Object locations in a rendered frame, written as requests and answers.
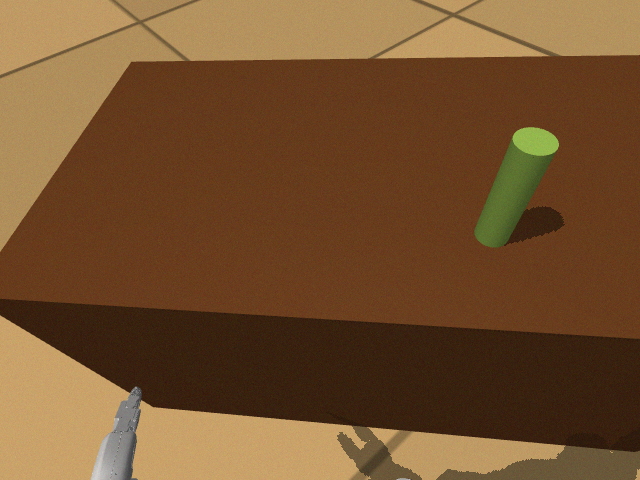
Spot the can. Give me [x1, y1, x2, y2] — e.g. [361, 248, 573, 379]
[474, 127, 559, 248]

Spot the left robot hand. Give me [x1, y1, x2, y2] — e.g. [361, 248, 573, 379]
[90, 387, 142, 480]

